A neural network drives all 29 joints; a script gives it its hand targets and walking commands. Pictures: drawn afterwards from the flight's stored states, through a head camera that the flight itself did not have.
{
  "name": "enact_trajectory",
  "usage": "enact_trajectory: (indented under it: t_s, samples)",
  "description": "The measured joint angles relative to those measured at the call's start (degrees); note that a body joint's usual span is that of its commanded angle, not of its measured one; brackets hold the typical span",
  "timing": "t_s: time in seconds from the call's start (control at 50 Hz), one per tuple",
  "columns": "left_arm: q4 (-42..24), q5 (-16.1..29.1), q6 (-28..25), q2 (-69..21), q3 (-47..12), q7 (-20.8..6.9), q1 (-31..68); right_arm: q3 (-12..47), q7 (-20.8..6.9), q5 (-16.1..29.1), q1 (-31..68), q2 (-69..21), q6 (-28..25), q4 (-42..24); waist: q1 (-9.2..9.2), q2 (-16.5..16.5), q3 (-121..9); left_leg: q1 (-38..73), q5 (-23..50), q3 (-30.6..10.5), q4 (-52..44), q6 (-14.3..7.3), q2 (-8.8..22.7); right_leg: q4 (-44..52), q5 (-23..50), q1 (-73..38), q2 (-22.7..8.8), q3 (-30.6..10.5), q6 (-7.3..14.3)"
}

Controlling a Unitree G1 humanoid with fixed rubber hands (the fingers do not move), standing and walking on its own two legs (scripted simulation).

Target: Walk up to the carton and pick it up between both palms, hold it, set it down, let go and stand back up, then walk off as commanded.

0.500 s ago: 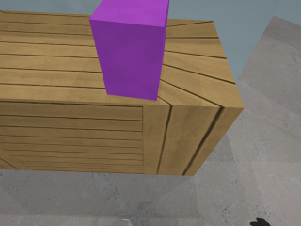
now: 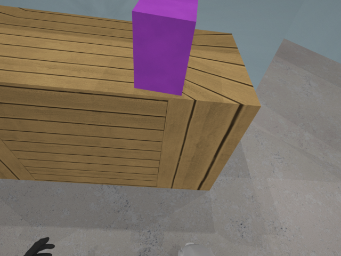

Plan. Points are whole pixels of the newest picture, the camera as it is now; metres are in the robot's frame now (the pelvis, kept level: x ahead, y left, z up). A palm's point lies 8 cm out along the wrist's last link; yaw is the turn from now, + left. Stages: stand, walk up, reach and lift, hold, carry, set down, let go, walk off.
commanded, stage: walk off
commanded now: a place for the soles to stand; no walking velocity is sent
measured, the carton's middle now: (166, 39) +0.78 +0.06 +0.12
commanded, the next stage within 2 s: none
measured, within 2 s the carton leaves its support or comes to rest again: neither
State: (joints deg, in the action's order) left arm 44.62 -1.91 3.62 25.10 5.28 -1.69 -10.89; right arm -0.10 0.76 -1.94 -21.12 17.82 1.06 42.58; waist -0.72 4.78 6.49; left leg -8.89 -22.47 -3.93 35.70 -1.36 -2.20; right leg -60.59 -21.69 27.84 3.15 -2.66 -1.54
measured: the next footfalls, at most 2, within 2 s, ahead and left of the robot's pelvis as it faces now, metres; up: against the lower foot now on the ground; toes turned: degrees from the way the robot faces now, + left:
right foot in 0.20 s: +0.02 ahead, -0.13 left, +0.00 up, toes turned -1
left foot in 0.62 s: -0.02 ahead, +0.12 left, +0.00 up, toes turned -6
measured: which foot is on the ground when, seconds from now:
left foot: down 0.00-0.24, up 0.26-0.60, down 0.62-1.00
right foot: up 0.00-0.18, down 0.20-0.62, up 0.64-0.90, down 0.92-1.00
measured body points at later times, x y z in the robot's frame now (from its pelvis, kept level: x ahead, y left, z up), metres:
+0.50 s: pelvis -0.03 -0.03 +0.01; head -0.03 -0.02 +0.46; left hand +0.03 +0.26 -0.12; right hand +0.10 -0.32 -0.09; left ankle -0.09 +0.11 -0.67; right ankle -0.02 -0.13 -0.73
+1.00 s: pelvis +0.00 -0.04 -0.02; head +0.03 -0.01 +0.43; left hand +0.09 +0.28 -0.13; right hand +0.11 -0.35 -0.10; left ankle -0.06 +0.11 -0.70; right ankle +0.06 -0.16 -0.73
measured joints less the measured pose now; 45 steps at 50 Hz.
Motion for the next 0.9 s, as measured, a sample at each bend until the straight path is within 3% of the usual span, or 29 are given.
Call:
enact_trajectory:
  t_s: [0.1,0.2,0.22,0.26,0.32,0.4,0.5,0.6,0.64,0.7,0.74,0.82,0.9]
  samples:
    - [1.83,0.21,0.55,0.37,-0.39,-1.72,-4.95,-0.52,0.97,-0.94,-1.28,0.38,0.18,0.08,-0.84,-0.34,-2.18,-1.70,1.43,0.09,-1.22,0.74,1.41,5.93,-1.48,-5.30,0.19,2.14,0.05]
    - [1.94,1.38,-0.88,0.10,-0.34,-1.78,-8.24,-1.34,1.29,-0.65,-0.19,1.70,-0.81,-1.50,-1.91,-0.23,-3.10,-4.00,0.82,0.50,0.85,2.11,1.98,22.77,-3.06,-13.23,-1.21,2.48,2.65]
    - [1.93,1.55,-1.41,-0.43,-0.39,-1.56,-8.36,-1.44,1.30,-0.37,0.43,2.34,-1.00,-1.83,-1.96,-1.22,-2.75,-4.57,0.19,0.13,2.34,2.54,2.62,25.67,2.00,-14.23,-1.02,3.37,3.32]
    - [1.39,1.79,-2.15,-1.99,-1.06,-0.86,-8.09,-1.60,1.37,0.31,2.00,3.77,-0.89,-1.78,-1.17,-4.22,-1.64,-6.83,-1.53,-1.38,8.54,2.21,3.94,26.23,4.05,-15.37,0.42,5.79,4.08]
    - [0.26,1.98,-2.32,-4.45,-2.16,-0.49,-8.52,-1.44,1.84,0.58,5.25,4.94,-0.10,0.13,-1.95,-5.68,-2.18,-10.95,-5.38,-1.43,21.88,2.87,1.82,26.72,3.60,-15.70,0.55,5.73,4.41]
    - [0.42,1.96,-1.73,-6.63,-2.93,-0.14,-7.94,-0.40,1.39,0.70,7.23,4.17,-0.61,0.39,-2.61,-4.92,-3.69,-12.63,-6.25,-1.21,28.39,2.97,-0.70,28.26,4.62,-15.54,-0.88,4.98,4.53]
    - [0.15,2.12,-2.10,-7.04,-3.20,-0.24,-7.36,0.82,1.12,1.11,6.80,3.09,-1.92,1.66,-2.55,-3.70,-5.42,-8.47,-5.15,-1.01,20.72,2.75,0.09,28.89,4.77,-15.38,-2.52,4.75,3.60]
    - [-0.98,2.02,-2.23,-5.53,-3.59,0.05,-6.75,0.77,1.74,1.69,5.48,3.30,-2.61,2.51,-2.46,-3.54,-4.84,-3.02,-3.79,-2.01,3.31,1.73,1.24,25.86,3.27,-13.72,-3.58,4.97,2.14]
    - [-1.16,1.84,-1.95,-3.67,-2.71,-0.09,-5.86,0.34,2.09,1.60,5.74,2.12,-3.57,2.77,-2.57,-1.38,-2.69,-1.73,1.58,-1.74,-0.86,1.30,0.03,18.81,0.57,-10.70,-4.28,2.78,2.57]
    - [0.61,2.02,-0.96,-0.64,-0.63,-0.40,-4.40,0.57,2.12,1.10,3.85,-0.73,-3.49,3.41,-1.98,1.18,-1.61,-0.93,0.55,-1.85,-0.24,1.64,-0.48,4.65,-3.36,-6.38,-2.15,0.85,1.45]
    - [0.61,2.17,-0.98,0.92,0.25,-0.87,-3.32,0.47,2.39,0.70,1.63,-2.09,-3.04,3.08,-1.59,1.51,-1.59,-0.61,0.51,-3.40,-0.85,1.99,0.23,0.75,-4.24,-4.81,-1.02,1.39,1.73]
    - [-0.32,2.06,-1.22,2.59,-0.06,-2.12,-2.18,0.41,2.70,-0.23,0.01,-2.08,-1.91,1.91,-2.10,1.02,-0.52,-0.34,-0.20,-3.76,-0.67,2.97,2.22,6.20,-3.91,-3.15,-0.90,2.30,2.23]
    - [-0.85,2.04,-1.28,2.25,-0.45,-2.40,-2.56,-0.47,2.40,0.01,-0.05,-0.52,-1.36,-0.54,-1.84,0.06,-0.52,-0.95,-3.01,-3.65,2.32,4.30,3.63,18.71,2.85,-5.93,-1.70,2.03,2.73]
